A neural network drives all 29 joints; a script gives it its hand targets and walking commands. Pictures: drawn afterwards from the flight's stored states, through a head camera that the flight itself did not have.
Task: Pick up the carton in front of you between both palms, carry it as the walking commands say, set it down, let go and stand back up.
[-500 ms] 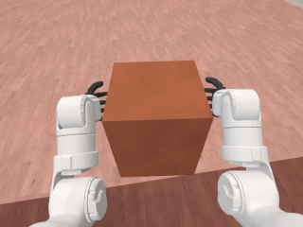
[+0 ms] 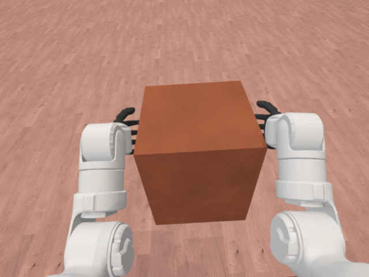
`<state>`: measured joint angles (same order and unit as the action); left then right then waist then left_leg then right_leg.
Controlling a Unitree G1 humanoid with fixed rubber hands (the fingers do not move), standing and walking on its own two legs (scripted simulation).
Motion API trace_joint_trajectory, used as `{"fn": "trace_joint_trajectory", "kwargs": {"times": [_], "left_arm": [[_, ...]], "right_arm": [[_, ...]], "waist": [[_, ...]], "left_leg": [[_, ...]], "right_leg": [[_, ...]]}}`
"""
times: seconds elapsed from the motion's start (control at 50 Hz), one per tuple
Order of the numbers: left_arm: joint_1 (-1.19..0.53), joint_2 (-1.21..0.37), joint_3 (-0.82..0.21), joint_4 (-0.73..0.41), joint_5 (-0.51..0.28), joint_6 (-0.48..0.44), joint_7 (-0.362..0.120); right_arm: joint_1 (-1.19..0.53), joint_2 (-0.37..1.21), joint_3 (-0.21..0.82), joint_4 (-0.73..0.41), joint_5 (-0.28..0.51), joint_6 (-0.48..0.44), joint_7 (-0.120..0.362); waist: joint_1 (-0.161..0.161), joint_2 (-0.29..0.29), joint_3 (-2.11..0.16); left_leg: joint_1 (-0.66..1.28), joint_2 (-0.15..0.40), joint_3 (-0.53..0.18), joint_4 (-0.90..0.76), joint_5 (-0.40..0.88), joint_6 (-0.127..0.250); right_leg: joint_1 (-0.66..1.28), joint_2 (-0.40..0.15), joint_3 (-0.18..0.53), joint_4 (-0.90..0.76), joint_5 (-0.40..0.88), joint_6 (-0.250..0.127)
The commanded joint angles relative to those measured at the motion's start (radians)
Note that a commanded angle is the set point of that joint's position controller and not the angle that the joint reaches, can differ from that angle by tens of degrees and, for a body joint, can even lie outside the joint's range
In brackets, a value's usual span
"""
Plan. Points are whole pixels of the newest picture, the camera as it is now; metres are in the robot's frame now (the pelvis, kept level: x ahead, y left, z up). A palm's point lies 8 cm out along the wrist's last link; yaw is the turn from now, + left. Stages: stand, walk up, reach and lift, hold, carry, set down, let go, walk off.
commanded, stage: carry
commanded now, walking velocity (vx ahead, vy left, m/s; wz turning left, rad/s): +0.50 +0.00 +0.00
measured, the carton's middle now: (196, 155) +0.38 +0.01 +0.08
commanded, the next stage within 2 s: none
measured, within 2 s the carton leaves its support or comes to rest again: neither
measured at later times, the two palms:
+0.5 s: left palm (146, 47) +0.69 +0.16 +0.18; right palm (252, 51) +0.66 -0.13 +0.18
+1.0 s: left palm (159, 24) +0.94 +0.16 +0.16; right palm (239, 22) +0.96 -0.14 +0.15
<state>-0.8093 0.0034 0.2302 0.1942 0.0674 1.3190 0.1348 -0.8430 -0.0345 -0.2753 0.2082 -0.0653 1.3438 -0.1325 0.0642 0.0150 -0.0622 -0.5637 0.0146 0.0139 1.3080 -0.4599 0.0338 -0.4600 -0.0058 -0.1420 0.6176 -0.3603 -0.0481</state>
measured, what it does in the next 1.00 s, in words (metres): climbs: left foot, then right foot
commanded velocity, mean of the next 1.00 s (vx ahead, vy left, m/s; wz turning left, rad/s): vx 0.50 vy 0.00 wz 0.00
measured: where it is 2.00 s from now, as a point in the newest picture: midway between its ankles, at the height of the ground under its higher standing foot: (195, 152)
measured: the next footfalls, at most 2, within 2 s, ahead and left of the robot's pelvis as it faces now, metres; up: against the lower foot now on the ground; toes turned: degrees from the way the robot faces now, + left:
left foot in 0.28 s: +0.37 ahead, +0.13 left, +0.02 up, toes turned +6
right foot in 0.70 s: +0.60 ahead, -0.08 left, +0.02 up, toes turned -7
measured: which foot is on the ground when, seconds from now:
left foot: up 0.00-0.26, down 0.28-0.72, up 0.74-1.00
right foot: down 0.00-0.28, up 0.30-0.68, down 0.70-1.00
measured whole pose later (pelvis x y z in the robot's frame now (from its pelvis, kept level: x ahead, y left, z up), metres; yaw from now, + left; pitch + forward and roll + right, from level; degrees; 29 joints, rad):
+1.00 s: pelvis +0.61 +0.00 +0.06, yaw +1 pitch +6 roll +2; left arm -0.59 -0.08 0.28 0.07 0.10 1.24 0.13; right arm -0.64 0.06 -0.25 0.11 -0.10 1.26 -0.13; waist 0.02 0.01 -0.05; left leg -0.63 0.06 0.07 0.78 -0.23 -0.03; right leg -0.18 -0.02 -0.14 0.31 -0.22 -0.06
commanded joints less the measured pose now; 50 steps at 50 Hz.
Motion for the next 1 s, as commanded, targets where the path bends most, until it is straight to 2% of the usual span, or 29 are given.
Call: {"fn": "trace_joint_trajectory", "kwargs": {"times": [0.0, 0.08, 0.12, 0.18, 0.2, 0.22, 0.24, 0.26, 0.28, 0.3, 0.32, 0.34, 0.36, 0.4, 0.48, 0.52, 0.56, 0.62, 0.66, 0.68, 0.7, 0.72, 0.74, 0.78, 0.8, 0.82, 0.86, 0.92, 0.98], "left_arm": [[-0.94, -1.15, -0.577, -0.244, -0.536, -0.032, -0.247], [-0.918, -1.113, -0.582, -0.291, -0.547, -0.016, -0.24], [-0.869, -1.082, -0.577, -0.265, -0.529, -0.003, -0.237], [-0.803, -1.048, -0.562, -0.189, -0.489, 0.009, -0.24], [-0.787, -1.043, -0.555, -0.161, -0.476, 0.01, -0.243], [-0.768, -1.04, -0.548, -0.132, -0.463, 0.01, -0.245], [-0.759, -1.039, -0.541, -0.106, -0.455, 0.009, -0.246], [-0.751, -1.039, -0.531, -0.078, -0.441, 0.007, -0.247], [-0.749, -1.043, -0.519, -0.061, -0.424, 0.004, -0.249], [-0.77, -1.051, -0.518, -0.07, -0.416, 0.001, -0.251], [-0.8, -1.061, -0.517, -0.074, -0.415, -0.004, -0.245], [-0.807, -1.066, -0.513, -0.094, -0.413, -0.008, -0.238], [-0.81, -1.071, -0.51, -0.11, -0.412, -0.011, -0.229], [-0.802, -1.067, -0.505, -0.152, -0.404, -0.012, -0.208], [-0.769, -1.033, -0.518, -0.22, -0.378, -0.007, -0.172], [-0.75, -1.012, -0.529, -0.226, -0.363, 0.001, -0.164], [-0.723, -0.991, -0.537, -0.203, -0.353, 0.01, -0.167], [-0.702, -0.98, -0.54, -0.135, -0.36, 0.019, -0.19], [-0.697, -0.991, -0.531, -0.071, -0.373, 0.019, -0.208], [-0.685, -0.993, -0.517, -0.037, -0.375, 0.017, -0.216], [-0.659, -0.989, -0.494, 0.0, -0.374, 0.013, -0.223], [-0.68, -0.972, -0.477, 0.023, -0.359, 0.002, -0.226], [-0.665, -0.999, -0.471, 0.026, -0.367, -0.004, -0.231], [-0.715, -1.071, -0.482, -0.031, -0.397, -0.019, -0.243], [-0.741, -1.109, -0.497, -0.068, -0.415, -0.026, -0.249], [-0.744, -1.142, -0.505, -0.094, -0.429, -0.034, -0.254], [-0.706, -1.193, -0.52, -0.13, -0.432, -0.048, -0.264], [-0.588, -1.23, -0.56, -0.179, -0.422, -0.068, -0.279], [-0.446, -1.231, -0.618, -0.264, -0.403, -0.091, -0.29]], "right_arm": [[-0.747, 1.108, 0.535, -0.127, 0.393, -0.039, 0.205], [-0.746, 1.057, 0.551, -0.202, 0.374, -0.033, 0.169], [-0.72, 1.029, 0.557, -0.195, 0.363, -0.022, 0.164], [-0.683, 1.017, 0.565, -0.138, 0.357, -0.01, 0.177], [-0.675, 1.02, 0.565, -0.114, 0.358, -0.008, 0.185], [-0.675, 1.025, 0.562, -0.091, 0.36, -0.007, 0.194], [-0.663, 1.035, 0.558, -0.058, 0.363, -0.009, 0.203], [-0.64, 1.042, 0.548, -0.02, 0.371, -0.014, 0.211], [-0.633, 1.046, 0.54, -0.005, 0.377, -0.026, 0.221], [-0.67, 1.068, 0.546, -0.014, 0.395, -0.037, 0.229], [-0.711, 1.099, 0.555, -0.051, 0.419, -0.04, 0.235], [-0.767, 1.127, 0.574, -0.106, 0.452, -0.046, 0.239], [-0.827, 1.149, 0.596, -0.168, 0.485, -0.052, 0.241], [-0.903, 1.175, 0.626, -0.268, 0.53, -0.058, 0.24], [-0.872, 1.139, 0.637, -0.337, 0.541, -0.044, 0.232], [-0.832, 1.108, 0.638, -0.33, 0.527, -0.033, 0.229], [-0.783, 1.082, 0.637, -0.29, 0.505, -0.023, 0.23], [-0.74, 1.055, 0.624, -0.204, 0.466, -0.017, 0.234], [-0.719, 1.058, 0.612, -0.144, 0.448, -0.018, 0.237], [-0.708, 1.062, 0.606, -0.113, 0.444, -0.019, 0.24], [-0.717, 1.058, 0.597, -0.088, 0.443, -0.021, 0.243], [-0.738, 1.098, 0.582, -0.062, 0.44, -0.021, 0.244], [-0.754, 1.101, 0.576, -0.058, 0.433, -0.025, 0.244], [-0.75, 1.151, 0.574, -0.055, 0.432, -0.038, 0.243], [-0.723, 1.178, 0.568, -0.055, 0.428, -0.046, 0.241], [-0.694, 1.198, 0.563, -0.059, 0.42, -0.053, 0.238], [-0.615, 1.229, 0.566, -0.071, 0.398, -0.069, 0.231], [-0.478, 1.266, 0.602, -0.115, 0.36, -0.098, 0.224], [-0.346, 1.279, 0.666, -0.207, 0.335, -0.127, 0.224]], "waist": [[-0.018, -0.097, -0.467], [-0.007, -0.11, -0.436], [-0.004, -0.122, -0.408], [-0.002, -0.16, -0.36], [-0.014, -0.172, -0.353], [-0.042, -0.181, -0.367], [-0.094, -0.164, -0.409], [-0.14, -0.114, -0.495], [-0.168, 0.05, -0.576], [-0.152, 0.271, -0.537], [-0.144, 0.246, -0.526], [-0.153, 0.144, -0.501], [-0.149, 0.051, -0.476], [-0.123, 0.064, -0.477], [-0.129, 0.098, -0.484], [-0.135, 0.119, -0.476], [-0.138, 0.125, -0.455], [-0.134, 0.133, -0.414], [-0.101, 0.108, -0.441], [-0.073, 0.074, -0.48], [-0.037, -0.042, -0.539], [-0.023, -0.324, -0.566], [-0.013, -0.304, -0.529], [-0.004, -0.109, -0.469], [-0.015, -0.074, -0.445], [-0.029, -0.086, -0.443], [-0.044, -0.131, -0.446], [-0.045, -0.141, -0.42], [-0.042, -0.153, -0.381]], "left_leg": [[-0.292, 0.037, -0.031, 0.026, 0.061, 0.015], [-0.352, 0.066, 0.007, -0.119, 0.105, -0.002], [-0.281, 0.072, 0.027, -0.302, 0.151, -0.009], [-0.094, 0.009, 0.135, -0.553, 0.205, 0.0], [-0.03, -0.016, 0.169, -0.605, 0.215, 0.009], [0.067, -0.051, 0.204, -0.654, 0.218, 0.02], [0.236, -0.095, 0.257, -0.738, 0.25, 0.031], [0.499, -0.086, 0.239, -0.746, 0.238, 0.048], [0.746, 0.118, -0.178, -0.823, -0.03, 0.141], [0.845, 0.312, -0.617, -0.941, 0.131, 0.231], [0.866, 0.338, -0.646, -0.92, 0.305, 0.267], [0.811, 0.324, -0.548, -0.866, 0.449, 0.266], [0.746, 0.308, -0.459, -0.848, 0.505, 0.241], [0.662, 0.274, -0.345, -0.876, 0.44, 0.19], [0.64, 0.266, -0.227, -0.908, 0.455, 0.21], [0.626, 0.245, -0.155, -0.908, 0.511, 0.197], [0.614, 0.215, -0.084, -0.897, 0.598, 0.165], [0.608, 0.189, -0.019, -0.859, 0.696, 0.116], [0.571, 0.15, 0.064, -0.696, 0.845, 0.061], [0.463, 0.129, 0.092, -0.585, 0.786, 0.021], [0.267, 0.102, 0.089, -0.383, 0.451, -0.015], [-0.085, -0.048, 0.076, -0.164, 0.01, -0.046], [-0.23, -0.037, 0.0, -0.038, -0.093, -0.021], [-0.268, 0.02, -0.028, -0.044, -0.002, -0.009], [-0.243, 0.048, -0.033, -0.108, 0.053, -0.02], [-0.2, 0.06, -0.03, -0.171, 0.089, -0.03], [-0.153, 0.06, 0.001, -0.282, 0.127, -0.048], [-0.14, 0.059, 0.049, -0.47, 0.199, -0.07], [-0.091, 0.037, 0.106, -0.653, 0.319, -0.069]], "right_leg": [[0.58, -0.27, 0.44, -0.213, 0.196, -0.154], [0.583, -0.27, 0.36, -0.26, 0.168, -0.184], [0.549, -0.247, 0.281, -0.272, 0.231, -0.167], [0.487, -0.208, 0.17, -0.273, 0.378, -0.122], [0.483, -0.204, 0.141, -0.249, 0.45, -0.105], [0.476, -0.2, 0.105, -0.182, 0.594, -0.083], [0.443, -0.178, 0.035, -0.044, 0.737, -0.049], [0.336, -0.146, -0.011, 0.148, 0.725, -0.009], [0.05, -0.074, 0.012, 0.391, 0.449, 0.045], [-0.226, 0.065, 0.067, 0.594, -0.093, 0.06], [-0.332, 0.052, 0.162, 0.761, -0.157, 0.023], [-0.363, 0.02, 0.174, 0.826, -0.14, 0.003], [-0.369, -0.013, 0.183, 0.794, -0.098, -0.002], [-0.324, -0.047, 0.187, 0.675, -0.047, 0.001], [-0.313, -0.052, 0.132, 0.432, -0.039, 0.024], [-0.268, -0.057, 0.109, 0.286, 0.059, 0.027], [-0.203, -0.035, 0.069, 0.153, 0.162, 0.03], [-0.082, 0.012, 0.003, -0.034, 0.228, 0.019], [0.146, 0.051, -0.057, -0.198, 0.308, -0.002], [0.346, 0.014, -0.033, -0.187, 0.318, -0.023], [0.551, -0.195, 0.246, -0.162, 0.32, -0.063], [0.801, -0.384, 0.638, -0.206, 0.398, -0.196], [0.818, -0.392, 0.692, -0.218, 0.371, -0.23], [0.723, -0.337, 0.538, -0.217, 0.458, -0.189], [0.664, -0.324, 0.474, -0.241, 0.472, -0.16], [0.626, -0.307, 0.42, -0.272, 0.464, -0.133], [0.615, -0.289, 0.346, -0.322, 0.478, -0.113], [0.645, -0.26, 0.249, -0.358, 0.532, -0.103], [0.665, -0.222, 0.154, -0.356, 0.652, -0.078]]}}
